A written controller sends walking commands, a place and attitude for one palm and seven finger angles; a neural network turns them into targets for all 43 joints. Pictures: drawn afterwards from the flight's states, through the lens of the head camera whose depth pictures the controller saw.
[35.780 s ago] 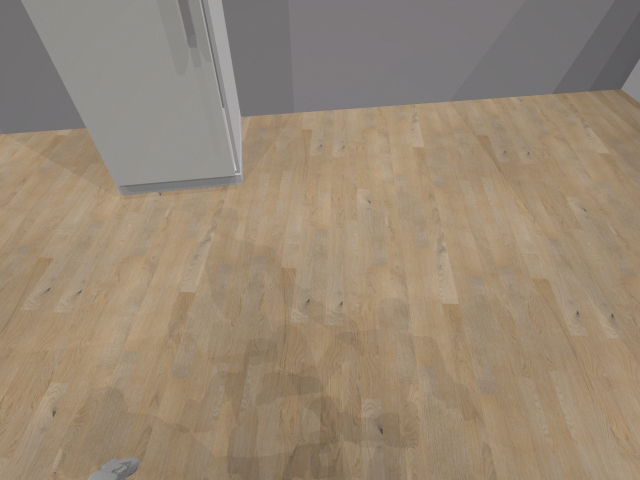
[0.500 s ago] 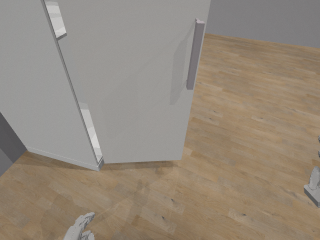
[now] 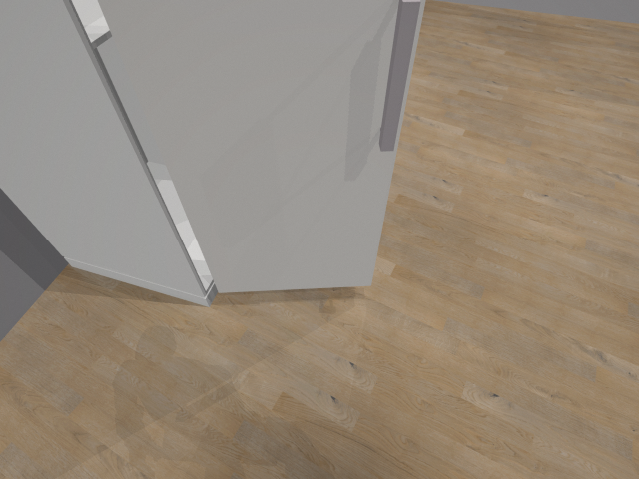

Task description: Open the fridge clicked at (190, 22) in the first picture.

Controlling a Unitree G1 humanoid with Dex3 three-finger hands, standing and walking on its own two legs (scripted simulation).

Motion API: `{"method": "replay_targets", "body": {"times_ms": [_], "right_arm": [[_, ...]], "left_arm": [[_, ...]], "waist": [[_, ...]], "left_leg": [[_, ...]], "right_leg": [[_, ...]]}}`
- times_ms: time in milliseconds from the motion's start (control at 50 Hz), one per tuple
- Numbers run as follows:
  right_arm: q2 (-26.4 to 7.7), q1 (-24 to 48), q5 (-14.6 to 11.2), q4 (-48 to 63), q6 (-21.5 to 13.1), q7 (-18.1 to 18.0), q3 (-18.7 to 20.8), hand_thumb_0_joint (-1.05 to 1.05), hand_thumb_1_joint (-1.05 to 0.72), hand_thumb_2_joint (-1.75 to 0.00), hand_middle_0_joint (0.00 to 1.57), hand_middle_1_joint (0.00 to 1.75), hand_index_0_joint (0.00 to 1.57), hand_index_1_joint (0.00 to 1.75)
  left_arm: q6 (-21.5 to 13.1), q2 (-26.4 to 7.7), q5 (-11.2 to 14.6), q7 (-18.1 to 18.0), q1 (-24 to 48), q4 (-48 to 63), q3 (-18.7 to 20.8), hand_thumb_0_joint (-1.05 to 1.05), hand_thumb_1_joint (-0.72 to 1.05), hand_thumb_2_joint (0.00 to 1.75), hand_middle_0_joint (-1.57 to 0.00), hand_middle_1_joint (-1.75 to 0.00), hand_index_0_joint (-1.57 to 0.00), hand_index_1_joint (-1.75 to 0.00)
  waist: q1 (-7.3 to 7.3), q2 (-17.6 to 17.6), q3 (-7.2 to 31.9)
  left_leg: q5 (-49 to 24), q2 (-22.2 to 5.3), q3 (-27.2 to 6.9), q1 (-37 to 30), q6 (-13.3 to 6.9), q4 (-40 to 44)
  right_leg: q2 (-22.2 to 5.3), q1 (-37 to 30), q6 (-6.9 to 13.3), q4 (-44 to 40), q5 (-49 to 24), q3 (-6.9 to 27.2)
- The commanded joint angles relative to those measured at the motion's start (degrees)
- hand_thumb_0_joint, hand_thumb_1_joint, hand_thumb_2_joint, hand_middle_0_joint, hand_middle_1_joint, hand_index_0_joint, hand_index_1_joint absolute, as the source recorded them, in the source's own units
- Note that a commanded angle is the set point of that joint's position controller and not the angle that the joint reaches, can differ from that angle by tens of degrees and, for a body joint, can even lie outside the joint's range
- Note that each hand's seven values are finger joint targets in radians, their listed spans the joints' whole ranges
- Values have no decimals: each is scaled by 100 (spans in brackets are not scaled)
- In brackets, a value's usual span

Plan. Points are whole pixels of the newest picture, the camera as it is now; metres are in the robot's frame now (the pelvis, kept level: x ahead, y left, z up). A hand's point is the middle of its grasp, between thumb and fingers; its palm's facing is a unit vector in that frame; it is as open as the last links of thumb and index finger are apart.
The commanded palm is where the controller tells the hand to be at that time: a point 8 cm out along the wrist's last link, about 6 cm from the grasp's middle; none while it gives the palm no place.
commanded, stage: let the arm hang, fingers relaxed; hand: right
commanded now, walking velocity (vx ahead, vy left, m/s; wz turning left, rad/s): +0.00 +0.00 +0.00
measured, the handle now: (394, 77) +0.76 -0.09 +0.10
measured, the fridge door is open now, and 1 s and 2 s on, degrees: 70 70 70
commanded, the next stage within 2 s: look to check the result in 0.54 s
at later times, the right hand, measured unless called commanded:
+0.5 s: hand out of the picture +0.03 -0.19 -0.18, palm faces -0.03 +0.98 -0.19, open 7.3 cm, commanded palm none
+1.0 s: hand out of the picture +0.02 -0.18 -0.18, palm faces -0.03 +0.98 -0.18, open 7.4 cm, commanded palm none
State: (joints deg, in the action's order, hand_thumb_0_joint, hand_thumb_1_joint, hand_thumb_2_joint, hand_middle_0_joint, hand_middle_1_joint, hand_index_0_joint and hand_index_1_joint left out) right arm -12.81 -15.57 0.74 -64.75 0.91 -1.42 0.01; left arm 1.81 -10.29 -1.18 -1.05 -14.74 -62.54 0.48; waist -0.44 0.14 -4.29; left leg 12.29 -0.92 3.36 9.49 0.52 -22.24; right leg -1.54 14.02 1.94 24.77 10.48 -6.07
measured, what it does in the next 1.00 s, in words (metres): stands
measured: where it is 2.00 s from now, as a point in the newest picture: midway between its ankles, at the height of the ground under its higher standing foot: outside the picture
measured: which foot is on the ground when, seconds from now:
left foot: down 0.00-1.00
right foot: down 0.00-1.00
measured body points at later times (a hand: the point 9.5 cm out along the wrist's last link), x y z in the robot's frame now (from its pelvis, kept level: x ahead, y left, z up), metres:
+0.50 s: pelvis +0.01 -0.01 +0.00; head +0.03 -0.02 +0.45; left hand +0.01 +0.21 -0.16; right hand +0.03 -0.24 -0.16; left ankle +0.00 +0.13 -0.74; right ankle +0.03 -0.09 -0.74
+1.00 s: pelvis +0.02 -0.01 +0.00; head +0.04 -0.02 +0.45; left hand +0.01 +0.21 -0.16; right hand +0.02 -0.23 -0.16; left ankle +0.00 +0.13 -0.74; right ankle +0.03 -0.09 -0.74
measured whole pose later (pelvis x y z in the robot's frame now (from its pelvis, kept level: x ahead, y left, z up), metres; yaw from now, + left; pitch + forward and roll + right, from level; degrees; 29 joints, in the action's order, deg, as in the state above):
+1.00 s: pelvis +0.02 -0.01 +0.00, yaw +2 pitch -1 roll +0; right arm -8.5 -14.0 1.0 -66.8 0.0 -2.0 -0.3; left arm 0.6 -8.1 -1.0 -1.6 -13.9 -65.8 0.7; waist -0.6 0.5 -3.2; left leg 13.4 -2.5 1.1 7.8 2.0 -22.2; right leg 0.1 10.5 3.1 22.3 11.2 -8.4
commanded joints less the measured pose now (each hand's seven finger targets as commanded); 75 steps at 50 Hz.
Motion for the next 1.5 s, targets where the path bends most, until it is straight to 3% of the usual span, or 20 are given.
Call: {"method": "replay_targets", "body": {"times_ms": [0, 160, 360, 420, 560, 700, 760, 800, 1180, 1280, 1300, 1480], "right_arm": [[-427, -37, 19, 100, -164, -54, 9, 0, -90, -90, 20, 30, 20, 30], [-276, -29, 35, -48, -130, -82, 9, 0, -90, -90, 20, 30, 20, 30], [-222, -50, 38, -42, -144, -86, 34, 0, -90, -90, 20, 30, 20, 30], [-234, -35, 41, -30, -151, -91, 38, 0, -90, -90, 20, 30, 20, 30], [-191, -59, 36, -37, -143, -95, 27, 0, -90, -90, 20, 30, 20, 30], [-181, -157, 43, -66, -145, -99, 34, 0, -90, -90, 20, 30, 20, 30], [-135, -135, 43, -79, -134, -98, 35, 0, -90, -90, 20, 30, 20, 30], [-156, -209, 46, -81, -149, -101, 35, 0, -90, -90, 20, 30, 20, 30], [-120, -167, 38, -94, -145, -104, 26, 0, -90, -90, 20, 30, 20, 30], [-129, -182, 37, -88, -150, -103, 36, 0, -90, -90, 20, 30, 20, 30], [-157, -212, 42, -75, -163, -108, 42, 0, -90, -90, 20, 30, 20, 30], [-132, -160, 38, -77, -158, -105, 39, 0, -90, -90, 20, 30, 20, 30]], "left_arm": [[-157, -642, 35, -55, -184, 86, 120, 0, 90, 90, -20, -30, -20, -30], [-145, -486, 6, -57, -166, -139, 112, 0, 90, 90, -20, -30, -20, -30], [-187, -428, 3, -70, -166, -173, 109, 0, 90, 90, -20, -30, -20, -30], [-187, -432, 13, -69, -187, -164, 124, 0, 90, 90, -20, -30, -20, -30], [-190, -430, 11, -78, -202, -174, 125, 0, 90, 90, -20, -30, -20, -30], [-204, -445, 27, -89, -274, -171, 128, 0, 90, 90, -20, -30, -20, -30], [-200, -401, 17, -94, -260, -192, 130, 0, 90, 90, -20, -30, -20, -30], [-210, -426, 30, -92, -290, -175, 139, 0, 90, 90, -20, -30, -20, -30], [-203, -386, 21, -100, -266, -225, 116, 0, 90, 90, -20, -30, -20, -30], [-217, -394, 23, -104, -267, -225, 121, 0, 90, 90, -20, -30, -20, -30], [-219, -405, 32, -101, -288, -213, 130, 0, 90, 90, -20, -30, -20, -30], [-213, -380, 23, -102, -267, -252, 116, 0, 90, 90, -20, -30, -20, -30]], "waist": [[-40, 90, 452], [-38, 56, 65], [-17, -147, 84], [-31, -22, 147], [-36, -106, 49], [-26, -37, 198], [-38, -71, 54], [-25, -5, 227], [-42, -62, -1], [-38, -103, 133], [-27, 18, 193], [-34, -19, 76]], "left_leg": [[-442, -523, -528, 151, -231, 448], [-77, -499, -491, 332, -190, 438], [-308, -506, -500, 254, -179, 384], [-335, -513, -499, 223, -171, 397], [-317, -495, -511, 287, -172, 389], [-344, -484, -492, 233, -164, 354], [-286, -482, -491, 293, -162, 359], [-394, -497, -499, 236, -158, 356], [-336, -485, -547, 298, -170, 401], [-435, -486, -559, 237, -165, 397], [-525, -497, -555, 211, -166, 408], [-453, -492, -568, 236, -174, 429]], "right_leg": [[-627, -570, 1, -541, -474, 659], [-596, -406, -3, -776, -17, 652], [-584, -460, 9, -772, -271, 604], [-588, -514, 9, -736, -333, 594], [-597, -557, 18, -787, -317, 588], [-620, -655, 44, -768, -398, 589], [-610, -589, 40, -823, -276, 593], [-611, -705, 53, -742, -451, 575], [-609, -627, 22, -824, -312, 545], [-607, -729, 26, -781, -485, 538], [-615, -779, 32, -725, -610, 521], [-616, -702, 15, -780, -481, 510]]}}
